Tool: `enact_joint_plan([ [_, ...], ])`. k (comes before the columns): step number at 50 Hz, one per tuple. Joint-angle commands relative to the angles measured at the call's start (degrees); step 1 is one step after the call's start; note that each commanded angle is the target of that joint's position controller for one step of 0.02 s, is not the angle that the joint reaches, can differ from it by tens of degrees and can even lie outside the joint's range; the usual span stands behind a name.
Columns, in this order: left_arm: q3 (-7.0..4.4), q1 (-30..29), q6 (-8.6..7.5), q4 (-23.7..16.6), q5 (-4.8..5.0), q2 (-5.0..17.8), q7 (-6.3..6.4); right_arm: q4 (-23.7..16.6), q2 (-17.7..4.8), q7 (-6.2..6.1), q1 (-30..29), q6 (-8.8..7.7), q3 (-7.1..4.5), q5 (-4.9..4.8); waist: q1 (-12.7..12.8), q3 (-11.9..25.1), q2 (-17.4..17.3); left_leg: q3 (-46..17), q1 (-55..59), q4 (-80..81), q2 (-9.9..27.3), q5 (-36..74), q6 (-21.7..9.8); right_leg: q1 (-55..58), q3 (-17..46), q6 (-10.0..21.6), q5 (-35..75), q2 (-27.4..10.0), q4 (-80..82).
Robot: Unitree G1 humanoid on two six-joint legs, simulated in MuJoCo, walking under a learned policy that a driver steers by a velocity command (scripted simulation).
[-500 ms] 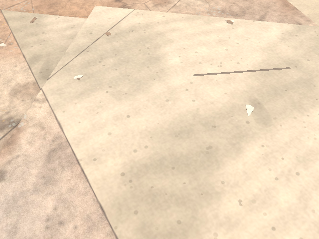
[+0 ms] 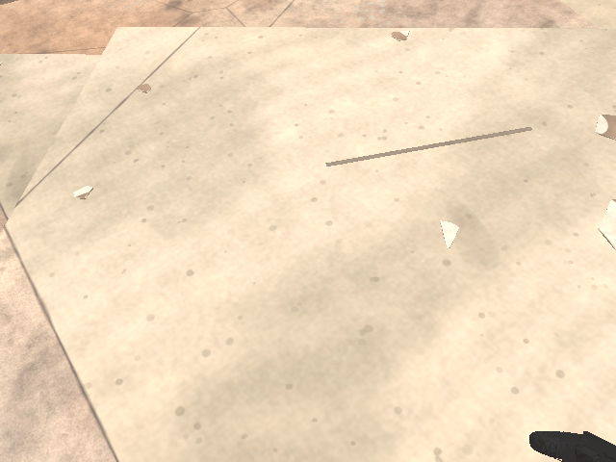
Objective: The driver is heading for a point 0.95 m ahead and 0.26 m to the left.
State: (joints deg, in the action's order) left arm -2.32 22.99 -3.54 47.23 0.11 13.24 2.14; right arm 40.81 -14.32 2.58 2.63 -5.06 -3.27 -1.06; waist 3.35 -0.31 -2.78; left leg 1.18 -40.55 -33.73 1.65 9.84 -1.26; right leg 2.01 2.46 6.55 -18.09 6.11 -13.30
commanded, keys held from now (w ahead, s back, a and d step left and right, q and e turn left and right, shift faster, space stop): w+q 1.00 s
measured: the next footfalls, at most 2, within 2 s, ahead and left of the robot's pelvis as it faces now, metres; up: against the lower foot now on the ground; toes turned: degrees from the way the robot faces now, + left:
left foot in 0.14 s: +0.27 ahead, +0.08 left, +0.00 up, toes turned +4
right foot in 0.56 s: +0.54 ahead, -0.10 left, +0.00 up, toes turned +24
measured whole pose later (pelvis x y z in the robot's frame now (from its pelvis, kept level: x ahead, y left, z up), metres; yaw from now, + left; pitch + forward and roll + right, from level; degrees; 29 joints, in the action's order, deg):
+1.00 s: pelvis +0.55 +0.04 +0.00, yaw +35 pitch +2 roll -2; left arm -4.3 20.7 -4.2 46.4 0.5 16.9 0.6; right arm 35.6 -15.7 2.9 4.2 -1.1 -3.5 -1.5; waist 5.7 -2.0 -2.2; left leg -0.5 -37.8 -40.9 4.4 -2.8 -1.0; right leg 2.9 -11.0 -1.1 -19.1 -0.7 -14.9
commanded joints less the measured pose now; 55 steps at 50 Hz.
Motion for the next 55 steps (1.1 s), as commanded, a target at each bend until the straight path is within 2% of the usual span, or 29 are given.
enact_joint_plan([
  [1, -2.57, 4.17, -0.37, -0.21, -0.38, 9.39, 0.7, -6.45, -2.21, 1.33, -10.63, -1.08, 0.0, -0.76, 1.65, -3.57, 5.59, 0.53, 0.88, 4.25, -2.17, -0.14, -2.28, 0.58, 0.68, -3.75, 40.11, -16.19, 1.71],
  [5, -3.34, 2.95, 0.69, -0.9, -1.05, 11.41, 2.17, -5.52, -4.95, 2.11, -5.12, -1.24, -1.14, -0.36, -2.51, 3.04, 8.99, 5.32, 10.22, 2.86, -8.41, -11.79, -6.02, 7.34, -1.45, -5.46, 77.23, -16.76, -12.83],
  [6, -3.53, 1.0, 1.07, -1.64, -1.37, 12.14, 2.39, -3.4, -7.12, 1.74, 2.97, -1.0, -2.01, -0.47, -6.52, 6.61, 9.7, 4.56, 18.61, 3.31, -8.6, -12.76, -7.42, 5.46, -1.36, -6.16, 81.84, -16.6, -22.57],
  [7, -3.74, -4.13, 0.85, -3.34, -1.38, 13.46, 2.22, -0.86, -9.44, 0.95, 14.61, -0.85, -2.86, -0.28, -13.34, 11.21, 8.18, -0.49, 34.86, 6.66, -5.22, -6.34, -10.39, -3.94, -2.81, -7.24, 76.22, -15.14, -37.03],
  [8, -2.51, -2.06, -0.02, -5.4, -3.04, 8.24, 1.69, 1.25, -12.77, 0.37, 21.86, -0.42, -3.35, 0.47, -12.43, 17.8, -6.76, -18.47, 58.8, 1.01, 7.91, 1.73, -17.88, -27.02, -2.63, -10.34, 18.23, -7.0, -61.27],
  [9, -1.02, 4.54, -1.65, -5.49, -1.3, 6.45, -0.12, 2.04, -12.17, 0.23, 22.06, -0.3, -3.31, -0.15, -9.5, 25.64, -9.51, -46.34, 71.28, 8.68, 18.23, -17.02, -26.98, -44.41, 5.59, -11.54, -16.57, -0.56, -73.93],
  [10, -2.01, -2.87, -3.49, -7.32, 1.34, 10.52, -1.42, 0.86, -9.72, -0.99, 18.46, 0.43, -3.11, -0.34, -11.1, 16.6, -2.68, -42.44, 63.29, 14.75, 15.05, -30.93, -23.21, -50.12, 8.8, -9.04, -10.27, -4.55, -71.75],
  [11, -1.9, -7.96, -4.49, -9.61, 2.11, 11.05, -2.03, -0.7, -8.58, -1.65, 12.94, 0.76, -2.63, 0.03, -8.79, 7.4, 1.29, -36.77, 52.21, 17.75, 13.5, -31.98, -20.9, -50.94, 7.21, -7.87, -5.52, -6.79, -66.89],
  [12, -1.81, -9.0, -4.7, -9.53, 0.77, 10.11, -2.05, -1.78, -7.64, -1.7, 9.19, 0.72, -2.12, 0.33, -5.47, 1.88, 7.34, -33.37, 40.83, 20.6, 11.07, -28.1, -19.19, -47.16, 5.37, -7.11, -3.27, -8.26, -61.61],
  [13, -2.18, -7.64, -4.29, -9.44, -0.6, 9.99, -1.73, -2.77, -7.44, -1.82, 6.97, 0.52, -1.94, 0.93, -2.96, 0.08, 7.42, -30.17, 33.34, 21.88, 8.86, -23.49, -18.52, -42.85, 5.12, -7.42, -1.86, -9.81, -57.32],
  [16, -1.78, -6.1, -2.62, -10.36, -1.44, 8.15, -1.04, -3.53, -7.77, -1.97, 5.54, 0.43, -2.02, 0.69, -0.58, -0.7, 2.54, -21.66, 20.3, 22.83, 4.79, -10.57, -17.72, -35.21, 1.94, -9.69, 0.24, -11.56, -47.44],
  [20, -0.22, -15.82, -2.47, -13.46, -1.56, 4.9, -0.9, -1.89, -10.48, -2.94, 10.52, 1.34, -3.06, -0.53, -4.99, 0.72, 0.39, -15.01, 14.97, 19.64, -0.41, -10.1, -13.26, -27.26, -0.58, -11.52, 17.7, -8.43, -28.18],
  [22, -0.43, -18.67, -2.54, -14.29, -0.35, 5.69, -1.22, -0.97, -10.45, -3.11, 13.83, 2.09, -3.05, -0.86, -6.76, 2.28, -0.94, -17.44, 18.09, 17.33, 0.1, -15.04, -12.05, -25.43, 0.36, -12.04, 21.4, -6.47, -22.65],
  [25, -1.55, -19.59, -3.03, -15.12, 0.64, 8.24, -1.83, -0.86, -9.98, -3.17, 15.44, 2.73, -2.93, -0.93, -6.34, 3.4, -2.81, -23.81, 24.42, 11.75, 2.31, -22.34, -10.43, -23.8, 2.59, -10.89, 16.2, -5.81, -17.23],
  [27, -2.72, -14.6, -3.55, -14.04, 0.75, 9.67, -2.01, -1.51, -8.51, -3.11, 14.72, 2.73, -2.54, -0.53, -2.85, 4.36, -4.04, -25.6, 24.79, 6.13, 2.02, -24.07, -8.12, -16.46, 2.17, -8.09, 12.93, -6.17, -13.98],
  [28, -3.55, -8.96, -3.85, -13.48, 0.11, 11.65, -1.67, -2.09, -5.69, -2.91, 14.7, 2.34, -1.62, -0.15, 0.05, 7.58, -2.69, -23.07, 21.35, -2.55, -0.27, -25.66, -5.84, -7.23, 5.53, -5.11, 10.76, -10.92, -13.46],
  [29, -4.44, -1.59, -3.71, -12.9, -0.98, 15.45, -1.06, -3.23, -1.15, -2.73, 16.88, 1.91, -0.24, 0.31, 1.64, 14.7, 7.63, -14.52, 11.0, -20.7, -5.93, -38.35, -2.4, 8.3, 20.05, 0.01, 5.46, -23.08, -11.27],
  [30, -5.33, 2.39, -2.97, -10.5, -1.27, 18.37, -1.84, -5.28, -3.16, -2.65, 21.14, 1.38, -0.13, -1.43, -0.57, 17.58, 25.01, -9.86, -3.92, -34.96, -6.52, -45.73, -0.84, 14.43, 46.19, 7.53, -10.65, -32.4, -5.1],
  [31, -4.12, -1.01, -2.86, -12.16, -0.72, 12.96, -2.02, -3.71, -8.4, -2.93, 20.44, 1.67, -1.37, -1.68, 0.51, 11.43, 15.94, -11.53, -7.64, -41.46, -2.79, -40.43, 0.19, 10.23, 43.26, 6.35, -18.05, -30.12, -3.28],
  [32, -3.37, -2.96, -2.48, -12.24, -0.47, 10.48, -1.82, -4.26, -9.96, -2.88, 15.21, 2.05, -1.94, -0.93, 1.42, 5.61, 11.05, -9.8, -8.25, -42.79, -1.26, -35.22, 0.64, 4.56, 32.36, 3.87, -13.26, -27.05, -3.68],
  [33, -2.88, -5.6, -2.22, -12.34, -0.89, 9.52, -1.82, -4.66, -9.03, -2.94, 13.09, 2.28, -1.97, -0.31, 0.33, 3.14, 7.74, -8.88, -6.07, -41.23, 0.29, -31.2, 0.86, -0.82, 25.07, 2.58, -5.18, -24.09, -3.06],
  [36, -2.21, -8.0, -2.5, -10.86, -0.89, 7.2, -1.83, -5.5, -6.71, -2.33, 12.1, 3.01, -2.11, -0.67, -1.78, -0.17, 10.17, -7.54, -1.56, -36.48, 3.09, -26.33, 1.28, -8.18, 12.79, 2.16, 7.72, -19.94, 0.6],
  [41, -3.32, -6.52, -2.72, -7.68, -0.69, 9.65, -1.72, -7.18, -4.58, -1.84, 7.33, 3.7, -1.41, -0.24, -1.4, -0.96, 7.34, -7.14, -4.57, -25.83, 4.05, -19.51, 2.62, -5.41, 3.76, 3.93, 18.81, -21.24, 3.19],
  [45, -3.79, -6.01, -2.08, -5.93, -0.24, 11.53, -1.37, -8.39, -3.61, -0.46, 1.13, 3.15, -0.72, -0.24, 0.56, -2.44, 6.87, -3.82, -1.34, -12.94, 3.66, -10.31, 1.9, -4.26, -3.67, 2.5, 21.23, -20.47, 3.63],
  [49, -4.42, -3.87, -1.23, -3.84, 0.85, 13.52, -1.33, -10.58, -3.88, 0.79, -4.06, 2.98, -0.55, -0.56, 1.57, -4.51, 6.68, -0.59, 0.86, -5.46, 2.68, -12.24, -0.42, -0.19, -7.53, 1.2, 24.6, -22.02, 2.48],
  [52, -5.17, -4.36, -0.29, -3.41, 1.54, 15.94, -0.99, -11.04, -6.43, 1.13, -1.61, 3.31, -1.8, -0.14, -1.54, -1.35, 8.67, 3.87, 9.63, -2.92, -1.71, -20.13, -3.9, 2.52, -11.35, -0.52, 48.86, -22.18, -6.6],
  [53, -5.35, -4.8, 0.16, -3.45, 1.75, 16.66, -0.76, -9.82, -8.32, 0.96, 4.05, 3.51, -2.92, -0.09, -5.08, 2.06, 8.81, 5.33, 17.53, -1.26, -4.21, -20.9, -5.56, 1.75, -12.88, -1.35, 56.9, -21.34, -14.92],
  [54, -4.93, -5.09, 0.32, -3.78, 1.82, 15.77, -0.47, -7.1, -11.38, 0.3, 14.08, 3.75, -4.74, -0.29, -10.25, 7.16, 7.25, 4.93, 32.4, 2.16, -6.25, -16.99, -7.88, -4.41, -14.47, -3.16, 55.65, -19.27, -27.29],
  [55, -3.07, -2.66, -0.12, -4.63, -0.27, 11.08, -0.63, -5.3, -15.37, -1.03, 21.99, 4.15, -5.89, -0.42, -11.98, 12.68, -2.41, -11.16, 51.71, 2.43, 4.31, -14.61, -11.75, -21.77, -13.83, -5.33, 24.42, -16.39, -45.74],
])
